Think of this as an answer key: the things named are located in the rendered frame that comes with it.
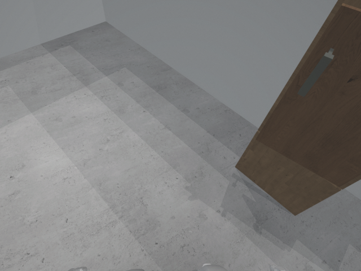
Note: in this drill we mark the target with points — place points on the cupboard door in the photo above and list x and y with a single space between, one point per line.
322 131

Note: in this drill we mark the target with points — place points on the handle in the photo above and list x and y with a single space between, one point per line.
318 70

